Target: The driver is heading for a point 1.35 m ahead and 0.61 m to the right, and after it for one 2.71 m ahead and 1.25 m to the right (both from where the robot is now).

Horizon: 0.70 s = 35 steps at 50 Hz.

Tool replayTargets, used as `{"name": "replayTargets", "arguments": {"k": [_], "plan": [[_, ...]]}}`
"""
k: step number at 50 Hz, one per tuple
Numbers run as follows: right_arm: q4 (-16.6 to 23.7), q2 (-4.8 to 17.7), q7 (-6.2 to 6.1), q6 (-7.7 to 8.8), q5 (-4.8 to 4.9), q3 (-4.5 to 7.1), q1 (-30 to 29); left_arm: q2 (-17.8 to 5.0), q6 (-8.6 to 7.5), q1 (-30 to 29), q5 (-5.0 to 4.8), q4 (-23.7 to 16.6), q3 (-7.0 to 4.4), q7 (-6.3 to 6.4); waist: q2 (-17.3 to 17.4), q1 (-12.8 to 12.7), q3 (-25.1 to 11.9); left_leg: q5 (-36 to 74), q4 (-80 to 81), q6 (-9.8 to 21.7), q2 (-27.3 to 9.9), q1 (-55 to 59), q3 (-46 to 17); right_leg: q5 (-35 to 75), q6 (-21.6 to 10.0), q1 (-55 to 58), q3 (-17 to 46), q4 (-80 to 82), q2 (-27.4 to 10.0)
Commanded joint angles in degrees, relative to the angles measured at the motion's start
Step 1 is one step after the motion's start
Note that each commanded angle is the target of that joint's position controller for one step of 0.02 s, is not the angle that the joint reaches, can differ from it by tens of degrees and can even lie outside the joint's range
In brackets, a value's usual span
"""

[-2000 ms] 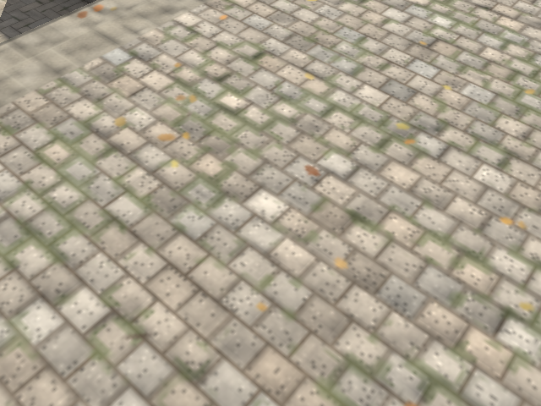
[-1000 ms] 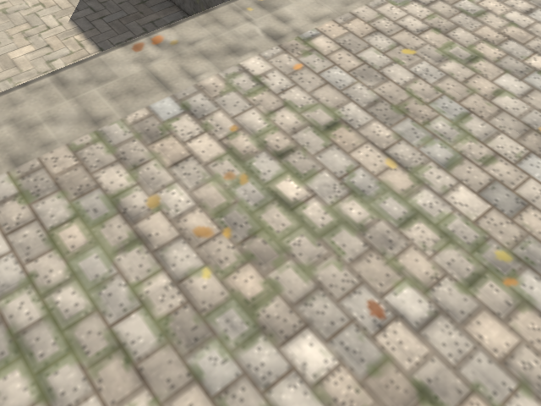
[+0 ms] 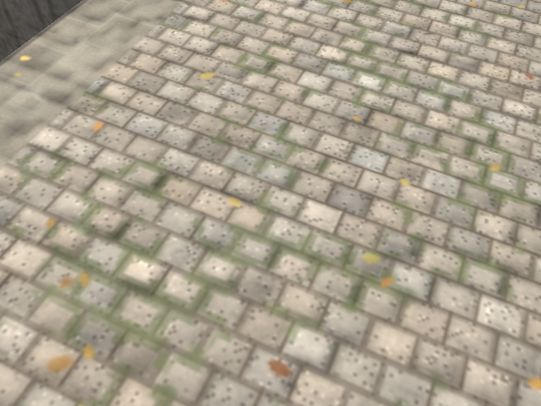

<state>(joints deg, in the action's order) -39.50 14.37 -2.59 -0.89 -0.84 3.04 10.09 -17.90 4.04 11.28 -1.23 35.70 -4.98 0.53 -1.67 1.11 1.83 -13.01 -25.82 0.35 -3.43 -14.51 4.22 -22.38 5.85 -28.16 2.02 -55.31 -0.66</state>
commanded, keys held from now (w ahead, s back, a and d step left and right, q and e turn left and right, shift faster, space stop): e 0.92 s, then no key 0.08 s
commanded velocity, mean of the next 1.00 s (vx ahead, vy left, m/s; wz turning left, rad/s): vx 0.00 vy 0.00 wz -0.59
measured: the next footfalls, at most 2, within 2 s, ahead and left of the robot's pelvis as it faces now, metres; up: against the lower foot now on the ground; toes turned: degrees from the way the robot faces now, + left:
right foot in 0.14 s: +0.02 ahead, -0.14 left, +0.00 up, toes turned -7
left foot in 0.60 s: +0.09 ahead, +0.07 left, +0.00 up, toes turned -27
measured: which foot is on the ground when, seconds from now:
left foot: down 0.00-0.14, up 0.16-0.58, down 0.60-1.00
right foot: up 0.00-0.12, down 0.14-0.60, up 0.62-1.00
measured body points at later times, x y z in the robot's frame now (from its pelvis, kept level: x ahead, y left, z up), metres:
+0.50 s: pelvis -0.01 -0.04 +0.00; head +0.02 -0.06 +0.44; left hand +0.23 +0.19 -0.08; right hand +0.07 -0.35 -0.10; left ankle +0.06 +0.10 -0.71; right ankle -0.02 -0.14 -0.74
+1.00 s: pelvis -0.02 -0.03 -0.01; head +0.00 -0.06 +0.44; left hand +0.27 +0.10 -0.09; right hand -0.07 -0.35 -0.11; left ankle +0.05 +0.08 -0.74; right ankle -0.10 -0.13 -0.73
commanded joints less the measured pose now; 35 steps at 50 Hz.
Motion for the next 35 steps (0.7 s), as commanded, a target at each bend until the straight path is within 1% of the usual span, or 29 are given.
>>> {"name": "replayTargets", "arguments": {"k": [1, 3, 4, 5, 6, 7, 8, 9, 10, 11, 12, 13, 14, 15, 17, 19, 22, 25, 27, 28, 29, 30, 31, 32, 33, 34, 35], "plan": [[2.8, 12.7, 0.2, 0.29, 0.52, 3.93, 0.1, -3.2, -0.91, -3.9, 0.03, -6.3, -0.4, -0.74, 13.3, 1.8, -6.1, 23.2, 5.7, 12.1, -13.8, 9.1, -8.1, -0.9, -1.0, 0.7, -3.9, 7.9, -0.4], [2.4, 13.0, 0.64, 0.47, 1.22, 4.17, -0.1, -3.8, -0.57, -3.3, -0.04, -6.4, -0.77, -1.17, 13.5, 1.5, -6.2, 23.2, 4.4, 11.6, -14.8, 9.2, -7.6, 0.3, -2.5, 3.6, -4.9, 13.4, -0.1], [2.3, 13.2, 0.76, 0.57, 1.73, 4.28, -0.6, -3.7, -0.45, -2.4, -0.09, -6.2, -0.92, -1.42, 13.4, 0.7, -6.1, 23.0, 3.1, 10.8, -14.9, 8.9, -7.1, 2.3, -3.8, 5.7, -5.4, 17.7, 0.1], [2.1, 13.1, 0.78, 0.61, 2.35, 4.3, -1.5, -3.5, -0.42, -0.5, -0.07, -5.5, -1.12, -1.63, 12.7, -0.8, -6.3, 22.1, 0.8, 9.3, -14.4, 7.9, -5.7, 7.1, -5.4, 9.4, -6.4, 24.3, 0.9], [1.4, 11.8, 0.83, 0.77, 2.7, 4.03, -0.5, -4.1, -0.47, 1.8, 0.07, -4.5, -1.61, -1.47, 11.0, -1.8, -6.8, 18.6, -2.9, 6.5, -12.8, 5.2, -3.4, 12.6, -7.2, 15.2, -6.5, 30.7, 2.3], [0.4, 9.4, 1.1, 1.0, 1.71, 3.49, 2.2, -7.2, -0.62, 4.1, 0.1, -4.2, -2.71, -0.89, 3.2, -1.8, -7.9, 9.1, -12.0, 1.7, -9.4, -3.1, 1.4, 24.3, -9.8, 24.8, 0.7, 33.8, -1.5], [3.4, 5.0, 1.6, 1.18, -1.96, 1.78, 1.7, -14.8, -0.92, 4.9, 0.57, -5.7, -4.15, 0.1, -17.1, 0.0, -8.1, -23.9, -30.8, -4.5, -1.2, -22.1, 5.2, 49.6, -17.9, 34.0, 22.7, 31.7, -17.8], [5.0, 7.9, 1.08, 1.57, -1.02, 2.58, -4.3, -13.5, -2.29, 6.1, 2.69, -6.1, -3.57, -0.53, -13.1, -5.3, -11.5, -27.4, -40.7, -5.3, 2.2, -25.9, -4.7, 47.9, -27.1, 29.1, 27.5, 33.5, -22.6], [5.1, 9.7, 0.76, 1.36, 0.56, 3.17, -6.3, -11.8, -3.35, 4.2, 3.0, -5.5, -2.98, -0.78, -8.3, -4.8, -9.1, -23.0, -44.0, -4.7, 1.2, -26.5, -7.1, 40.7, -25.5, 26.7, 23.0, 34.8, -19.0], [4.4, 10.0, 0.39, 1.07, 0.89, 3.46, -5.7, -10.2, -3.84, 0.7, 1.97, -5.2, -2.54, -0.49, -6.4, -2.8, -6.7, -17.6, -42.9, -4.1, 0.5, -26.8, -7.8, 35.6, -21.9, 24.6, 19.1, 34.9, -15.4], [3.4, 10.0, -0.1, 0.77, 0.33, 3.67, -4.8, -8.3, -3.74, -1.7, 0.87, -5.5, -1.89, -0.14, -4.8, -1.8, -6.2, -14.0, -41.5, -4.2, 0.1, -26.3, -8.3, 33.2, -19.5, 23.5, 17.2, 34.8, -13.2], [3.2, 10.0, -0.25, 0.59, -0.1, 3.8, -3.6, -8.0, -3.51, -3.5, 0.4, -5.7, -1.51, 0.19, -5.5, -0.7, -6.1, -11.1, -41.3, -4.6, 0.8, -24.0, -8.1, 34.4, -19.0, 21.0, 15.9, 34.9, -11.9], [2.9, 9.6, -0.08, 0.69, -0.09, 3.77, -2.8, -7.8, -3.3, -3.7, 0.64, -5.7, -1.3, 0.49, -5.9, -0.2, -6.8, -9.0, -41.4, -4.9, 1.7, -22.0, -7.7, 34.8, -18.9, 19.8, 15.3, 35.0, -10.9], [2.7, 9.0, 0.12, 0.81, 0.17, 3.63, -2.1, -7.6, -3.21, -3.6, 0.93, -5.6, -1.2, 0.73, -5.9, 0.0, -7.6, -7.6, -40.0, -5.2, 2.3, -21.0, -7.6, 34.2, -19.0, 19.9, 15.0, 35.0, -10.3], [2.8, 7.8, 0.27, 0.96, 0.51, 3.18, -2.8, -7.9, -3.11, -2.6, 0.95, -5.2, -1.31, 1.11, -5.8, -0.6, -7.6, -6.3, -33.7, -5.4, 3.0, -20.4, -7.7, 31.5, -18.9, 20.6, 15.7, 34.8, -9.5], [3.3, 7.0, 0.5, 1.11, 0.5, 2.76, -4.3, -8.7, -2.88, -2.0, 0.74, -4.8, -1.62, 1.43, -6.1, -1.5, -7.4, -5.8, -27.3, -5.6, 3.6, -18.9, -8.3, 27.4, -18.8, 20.6, 17.5, 34.4, -9.2], [3.7, 7.1, 1.07, 1.45, 0.73, 2.63, -5.3, -9.7, -2.49, -2.2, 0.83, -4.9, -1.98, 1.32, -7.1, -2.1, -6.6, -7.2, -20.7, -5.2, 4.7, -14.6, -8.8, 22.0, -19.1, 17.8, 21.1, 34.2, -9.0], [4.0, 7.6, 1.7, 2.08, 1.19, 2.84, -4.9, -9.9, -2.15, -2.8, 0.61, -4.9, -2.07, 0.83, -7.8, -2.3, -6.4, -8.7, -15.2, -4.4, 5.9, -10.6, -9.1, 22.7, -19.0, 16.9, 25.3, 33.2, -8.6], [4.0, 7.7, 2.15, 2.61, 1.41, 2.99, -3.8, -9.7, -1.91, -3.6, 0.2, -5.0, -2.06, 0.69, -8.1, -1.7, -6.9, -7.8, -9.5, -3.6, 6.3, -7.6, -9.2, 25.0, -18.3, 17.7, 27.9, 31.8, -8.0], [3.6, 7.6, 2.37, 2.87, 1.43, 3.11, -2.2, -9.5, -1.72, -4.6, -0.18, -5.1, -1.98, 0.78, -7.9, -0.5, -7.2, -4.4, -3.7, -2.9, 6.4, -4.4, -8.8, 25.4, -17.2, 17.3, 28.1, 30.5, -6.9], [3.0, 7.8, 2.42, 3.09, 1.25, 3.35, -0.3, -9.0, -1.54, -5.3, -0.63, -5.2, -1.81, 1.0, -7.2, 0.8, -7.4, 2.2, 3.5, -2.1, 5.7, 0.7, -8.2, 23.2, -15.3, 15.5, 27.4, 28.9, -5.1], [2.9, 10.5, 2.14, 3.02, 0.54, 4.08, 1.3, -6.9, -1.57, -3.5, -0.39, -5.2, -1.27, 1.18, -3.0, 0.3, -9.0, 7.2, 5.4, 0.4, -1.3, 8.0, -13.0, 13.6, -12.1, 10.3, 24.5, 24.0, -2.2], [3.5, 15.6, 1.79, 2.38, -0.67, 4.96, -0.7, -4.4, -1.91, -0.8, -0.14, -5.8, -0.68, 1.1, 13.5, -3.2, -7.5, 18.2, 7.1, 7.9, -13.1, 12.0, -26.4, -5.9, -8.1, -1.2, 12.8, 12.6, 7.2], [4.0, 13.7, 1.97, 2.52, -1.94, 4.65, -0.2, -8.9, -2.48, -0.8, 0.4, -5.5, -2.14, 1.21, 16.6, -1.4, -6.8, 22.3, 8.7, 15.9, -20.5, 8.2, -34.1, -16.0, -5.0, -5.0, 8.6, -1.4, 7.6], [4.9, 10.9, 1.71, 2.66, -1.43, 3.64, -2.7, -11.9, -2.46, 0.6, 0.36, -4.3, -3.36, 1.09, 11.8, -2.5, -5.8, 20.7, 8.3, 16.1, -19.5, 6.3, -29.8, -12.4, -3.5, -5.3, 8.5, -9.7, 4.7], [5.4, 8.8, 1.39, 2.5, -0.76, 3.11, -5.3, -11.4, -1.96, 1.4, 0.04, -2.8, -3.62, 1.12, 9.4, -3.4, -4.5, 17.2, 7.7, 13.2, -15.1, 5.2, -23.8, -8.6, -2.5, -5.4, 7.6, -12.8, 4.0], [5.7, 8.0, 1.08, 2.31, 0.05, 2.8, -6.5, -9.9, -1.3, 2.1, 0.08, -1.8, -3.42, 1.32, 8.7, -3.4, -3.6, 14.6, 7.3, 11.2, -12.1, 5.5, -19.6, -5.1, -1.5, -6.6, 6.8, -15.2, 3.8]]}}
Keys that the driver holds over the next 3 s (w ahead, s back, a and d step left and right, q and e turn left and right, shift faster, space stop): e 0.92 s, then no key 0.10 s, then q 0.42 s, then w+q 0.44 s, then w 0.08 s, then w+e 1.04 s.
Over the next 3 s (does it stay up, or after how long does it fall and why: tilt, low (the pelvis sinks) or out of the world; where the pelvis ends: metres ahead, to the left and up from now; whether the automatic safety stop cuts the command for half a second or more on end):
stays up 0.65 -0.25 -0.02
